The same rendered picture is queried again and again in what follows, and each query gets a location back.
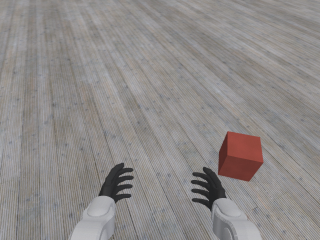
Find robot right forearm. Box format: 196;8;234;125
211;198;262;240

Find carton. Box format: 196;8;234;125
218;131;264;182

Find robot left hand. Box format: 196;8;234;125
98;162;134;204

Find robot right hand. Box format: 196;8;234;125
191;167;227;213

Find robot left forearm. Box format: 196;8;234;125
68;195;116;240

